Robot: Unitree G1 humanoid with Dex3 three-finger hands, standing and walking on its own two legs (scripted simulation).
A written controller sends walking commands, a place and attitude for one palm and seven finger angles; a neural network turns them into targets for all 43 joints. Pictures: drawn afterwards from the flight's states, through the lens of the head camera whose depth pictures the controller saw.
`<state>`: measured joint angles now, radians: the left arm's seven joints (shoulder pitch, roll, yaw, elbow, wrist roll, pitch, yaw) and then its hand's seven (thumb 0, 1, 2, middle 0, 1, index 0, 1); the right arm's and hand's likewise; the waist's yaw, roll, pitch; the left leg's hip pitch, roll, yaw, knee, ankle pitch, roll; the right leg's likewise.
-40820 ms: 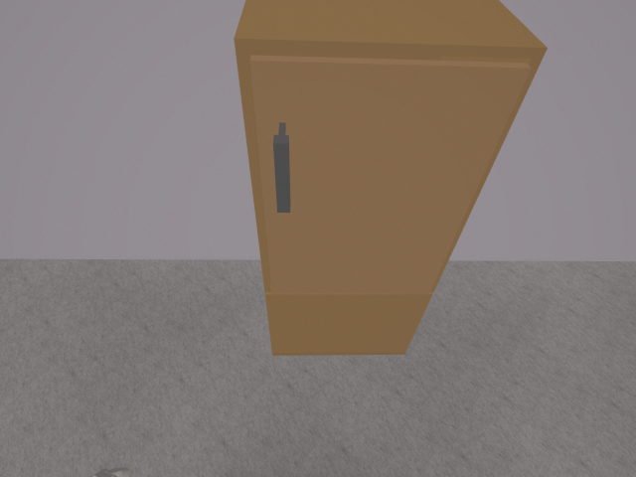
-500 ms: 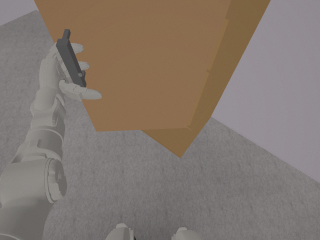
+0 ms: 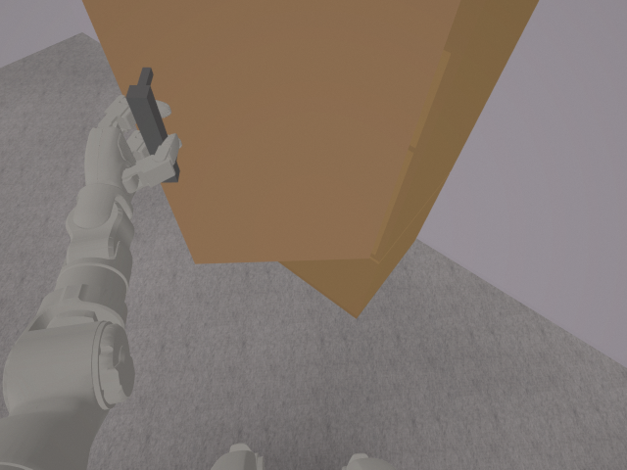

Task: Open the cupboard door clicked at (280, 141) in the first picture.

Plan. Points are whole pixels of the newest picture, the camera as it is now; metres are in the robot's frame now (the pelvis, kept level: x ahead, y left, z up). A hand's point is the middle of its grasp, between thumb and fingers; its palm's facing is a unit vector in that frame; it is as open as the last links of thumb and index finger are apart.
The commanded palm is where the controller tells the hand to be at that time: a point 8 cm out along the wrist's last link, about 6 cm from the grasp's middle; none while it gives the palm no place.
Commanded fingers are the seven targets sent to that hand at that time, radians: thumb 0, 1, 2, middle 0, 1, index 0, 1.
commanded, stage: close the thumb around the handle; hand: left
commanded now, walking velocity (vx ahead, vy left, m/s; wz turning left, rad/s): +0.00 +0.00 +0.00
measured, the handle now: (159, 128) +0.54 +0.18 +0.11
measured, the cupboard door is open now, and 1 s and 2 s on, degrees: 42 72 78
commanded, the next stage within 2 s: pull the door open along its arc in 0.10 s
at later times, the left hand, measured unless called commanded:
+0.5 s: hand (170, 175) +0.46 +0.16 +0.11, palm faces +0.03 -1.00 +0.01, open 6.1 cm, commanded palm +0.40 +0.20 +0.11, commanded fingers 0.00 0.90 0.90 -0.40 -1.35 -0.40 -1.35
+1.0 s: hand (228, 275) +0.31 +0.08 +0.11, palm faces +0.35 -0.94 +0.06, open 6.4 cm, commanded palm +0.25 +0.14 +0.11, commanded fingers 0.00 0.90 0.90 -0.40 -1.35 -0.40 -1.35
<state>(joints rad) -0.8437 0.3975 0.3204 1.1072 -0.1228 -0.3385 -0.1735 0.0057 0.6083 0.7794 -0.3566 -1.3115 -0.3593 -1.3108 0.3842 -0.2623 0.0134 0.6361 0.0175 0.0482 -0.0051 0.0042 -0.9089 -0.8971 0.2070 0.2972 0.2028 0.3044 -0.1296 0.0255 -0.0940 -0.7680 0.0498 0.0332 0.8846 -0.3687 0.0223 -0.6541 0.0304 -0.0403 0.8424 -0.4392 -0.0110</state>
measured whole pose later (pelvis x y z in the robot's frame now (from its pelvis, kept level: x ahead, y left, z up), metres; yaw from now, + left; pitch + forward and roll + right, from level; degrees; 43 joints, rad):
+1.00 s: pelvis +0.01 -0.03 +0.02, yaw +1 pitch +4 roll +0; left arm 0.07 -0.06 -0.09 0.01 -0.04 -0.04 0.42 0.02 0.65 0.76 -0.33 -1.25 -0.33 -1.29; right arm 0.15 -0.18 0.03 0.49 -0.02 0.08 0.03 0.01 -0.91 -0.90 0.20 0.30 0.20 0.30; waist -0.01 0.03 -0.09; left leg -0.46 0.04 0.03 0.73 -0.34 -0.01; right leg -0.37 0.02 -0.04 0.74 -0.44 -0.04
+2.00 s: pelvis +0.00 -0.02 +0.01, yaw +3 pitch +2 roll +0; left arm 0.10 -0.08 -0.29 -0.02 0.06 -0.02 0.55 0.00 -0.43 0.33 -0.28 -1.05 -0.31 -1.05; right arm 0.16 -0.18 0.02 0.55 -0.04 0.08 0.03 0.01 -0.91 -0.90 0.20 0.30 0.20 0.30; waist 0.00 0.05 -0.05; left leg -0.47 0.02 0.00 0.78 -0.35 -0.01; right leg -0.35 0.01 -0.08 0.77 -0.46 -0.04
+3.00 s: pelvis +0.00 -0.02 +0.01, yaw +1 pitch +3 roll +0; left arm 0.49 0.12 -0.17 -0.30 -0.10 -0.18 0.03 -0.01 -0.50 0.30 -0.23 -0.34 -0.22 -0.33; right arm 0.24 -0.22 0.03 0.43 0.01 0.00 0.01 0.01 -0.91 -0.90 0.21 0.30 0.20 0.30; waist 0.00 0.04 -0.06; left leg -0.49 0.03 0.03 0.80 -0.36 -0.01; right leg -0.40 0.01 -0.04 0.81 -0.46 -0.04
